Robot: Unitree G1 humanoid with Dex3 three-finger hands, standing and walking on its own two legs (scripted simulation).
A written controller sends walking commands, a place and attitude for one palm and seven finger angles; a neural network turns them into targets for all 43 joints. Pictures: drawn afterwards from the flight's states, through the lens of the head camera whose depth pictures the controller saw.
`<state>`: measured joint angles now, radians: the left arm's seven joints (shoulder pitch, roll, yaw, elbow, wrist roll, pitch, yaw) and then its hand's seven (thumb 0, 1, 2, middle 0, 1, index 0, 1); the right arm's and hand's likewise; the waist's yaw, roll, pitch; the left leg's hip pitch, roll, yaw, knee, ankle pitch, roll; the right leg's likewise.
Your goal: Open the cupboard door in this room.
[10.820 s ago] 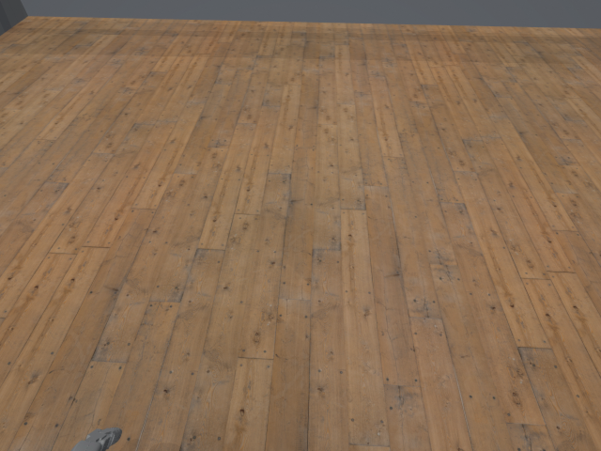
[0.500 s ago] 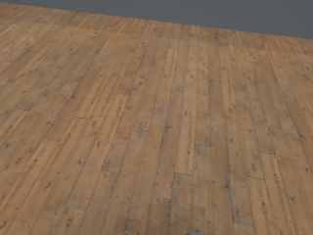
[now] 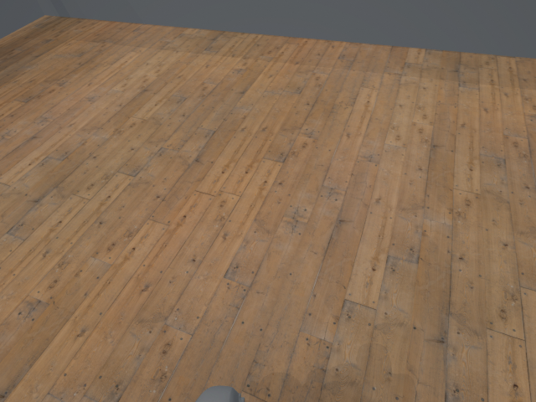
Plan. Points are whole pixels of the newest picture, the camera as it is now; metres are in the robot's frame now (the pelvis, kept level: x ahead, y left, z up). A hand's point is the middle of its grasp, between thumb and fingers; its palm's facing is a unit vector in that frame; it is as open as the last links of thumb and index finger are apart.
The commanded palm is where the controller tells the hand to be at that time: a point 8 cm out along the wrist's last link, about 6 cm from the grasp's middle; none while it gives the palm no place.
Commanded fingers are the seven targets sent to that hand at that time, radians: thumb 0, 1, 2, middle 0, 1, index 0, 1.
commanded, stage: turn or walk to find it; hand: left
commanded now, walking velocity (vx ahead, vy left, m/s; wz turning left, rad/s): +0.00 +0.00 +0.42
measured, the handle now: out of the picture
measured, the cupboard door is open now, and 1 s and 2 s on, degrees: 0 0 0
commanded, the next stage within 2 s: none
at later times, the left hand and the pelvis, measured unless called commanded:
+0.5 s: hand out of the picture +0.00 +0.28 -0.17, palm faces +0.23 -0.94 -0.25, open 7.3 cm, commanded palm none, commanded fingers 0.00 0.90 0.90 -0.20 -0.30 -0.20 -0.30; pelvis -0.03 +0.06 +0.00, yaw +11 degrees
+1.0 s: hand out of the picture -0.06 +0.21 -0.16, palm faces +0.42 -0.87 -0.25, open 7.3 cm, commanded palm none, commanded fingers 0.00 0.90 0.90 -0.20 -0.30 -0.20 -0.30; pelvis -0.05 +0.01 +0.00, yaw +25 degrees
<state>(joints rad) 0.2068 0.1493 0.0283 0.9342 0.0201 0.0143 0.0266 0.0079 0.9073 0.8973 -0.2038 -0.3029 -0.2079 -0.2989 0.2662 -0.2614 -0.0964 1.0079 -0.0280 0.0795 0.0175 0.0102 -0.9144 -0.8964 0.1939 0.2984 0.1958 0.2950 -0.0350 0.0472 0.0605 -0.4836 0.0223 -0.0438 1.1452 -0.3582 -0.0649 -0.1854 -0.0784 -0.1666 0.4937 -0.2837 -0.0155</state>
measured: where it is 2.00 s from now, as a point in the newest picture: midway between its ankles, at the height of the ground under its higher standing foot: outside the picture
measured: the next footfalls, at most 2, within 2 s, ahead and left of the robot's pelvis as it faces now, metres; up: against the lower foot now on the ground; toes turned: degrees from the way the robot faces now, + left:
left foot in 0.20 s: +0.01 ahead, +0.16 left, +0.00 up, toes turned +10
right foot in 0.70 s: +0.03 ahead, -0.08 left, +0.00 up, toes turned +12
